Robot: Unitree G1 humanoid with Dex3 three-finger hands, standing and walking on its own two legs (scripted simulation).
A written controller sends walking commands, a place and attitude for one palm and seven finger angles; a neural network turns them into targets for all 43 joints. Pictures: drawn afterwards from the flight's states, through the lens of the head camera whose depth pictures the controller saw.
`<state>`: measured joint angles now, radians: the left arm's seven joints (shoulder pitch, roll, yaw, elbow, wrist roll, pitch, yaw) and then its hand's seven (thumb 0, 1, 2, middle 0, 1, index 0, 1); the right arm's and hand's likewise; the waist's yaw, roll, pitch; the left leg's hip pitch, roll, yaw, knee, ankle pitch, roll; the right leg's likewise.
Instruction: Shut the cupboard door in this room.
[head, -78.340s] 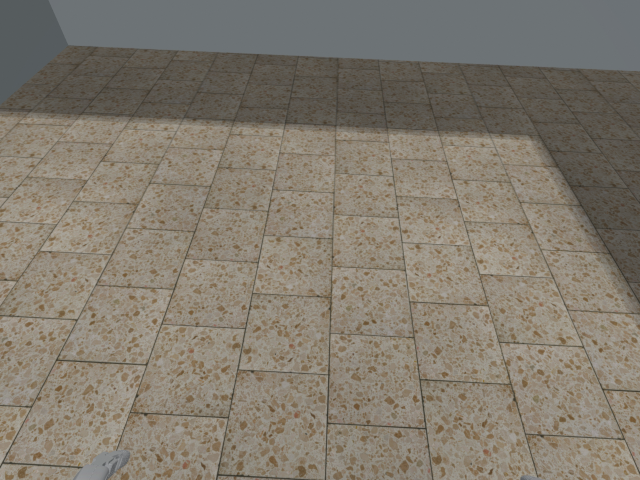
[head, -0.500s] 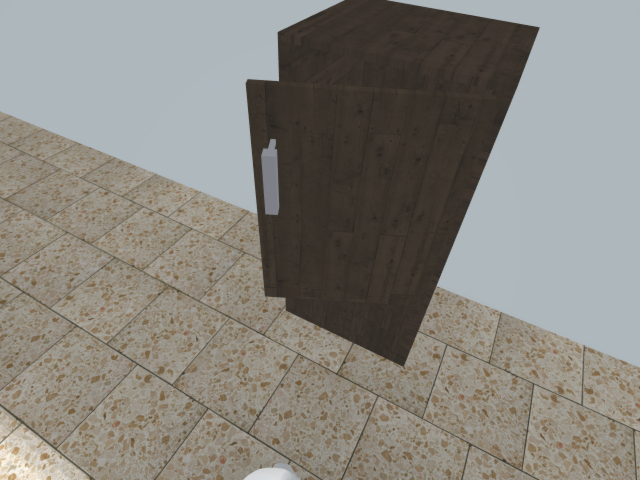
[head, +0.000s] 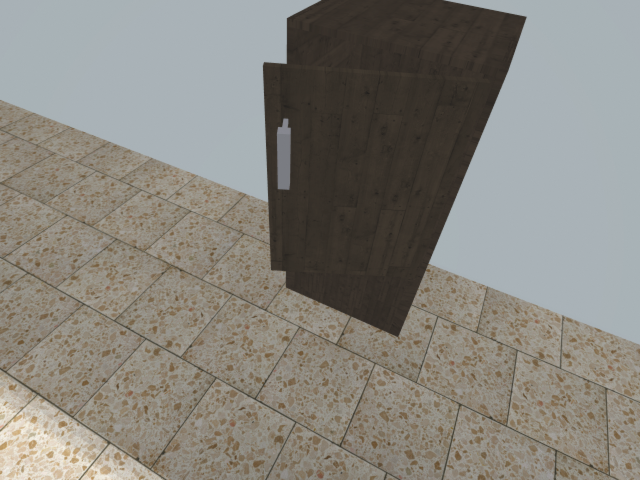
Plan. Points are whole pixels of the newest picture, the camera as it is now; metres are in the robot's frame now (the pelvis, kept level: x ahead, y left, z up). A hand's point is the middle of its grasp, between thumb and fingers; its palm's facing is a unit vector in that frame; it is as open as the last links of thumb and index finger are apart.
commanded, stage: come to a stop and stand still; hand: left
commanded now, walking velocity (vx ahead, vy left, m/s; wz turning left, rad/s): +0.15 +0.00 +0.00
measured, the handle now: (284, 154) +0.73 +0.10 +0.01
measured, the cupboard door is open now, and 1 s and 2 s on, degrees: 25 25 25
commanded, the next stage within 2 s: look again from close up in 0.28 s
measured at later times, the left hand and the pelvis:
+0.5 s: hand out of the picture -0.02 +0.15 -0.19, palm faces +0.09 -0.99 -0.10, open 7.4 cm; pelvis +0.01 +0.00 -0.01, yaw +0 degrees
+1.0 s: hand out of the picture +0.03 +0.15 -0.18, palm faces +0.04 -0.99 -0.16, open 7.3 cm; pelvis +0.04 +0.00 +0.00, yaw -1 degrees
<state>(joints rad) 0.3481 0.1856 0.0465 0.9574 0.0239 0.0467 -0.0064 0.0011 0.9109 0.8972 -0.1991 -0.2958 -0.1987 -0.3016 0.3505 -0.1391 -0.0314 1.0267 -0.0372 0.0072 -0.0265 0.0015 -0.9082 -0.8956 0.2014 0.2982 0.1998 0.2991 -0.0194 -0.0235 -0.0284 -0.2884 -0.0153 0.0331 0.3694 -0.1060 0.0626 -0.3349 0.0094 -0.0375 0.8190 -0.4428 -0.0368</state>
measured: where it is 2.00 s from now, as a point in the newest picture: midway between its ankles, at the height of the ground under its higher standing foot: (330, 478)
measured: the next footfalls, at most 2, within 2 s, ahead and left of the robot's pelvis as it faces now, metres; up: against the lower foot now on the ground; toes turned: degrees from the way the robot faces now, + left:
right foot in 0.08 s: +0.03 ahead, -0.10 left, +0.00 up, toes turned -3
left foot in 0.42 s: +0.09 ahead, +0.11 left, +0.00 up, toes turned +4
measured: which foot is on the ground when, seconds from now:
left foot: down 0.00-0.08, up 0.10-0.40, down 0.42-1.00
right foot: up 0.00-0.06, down 0.08-1.00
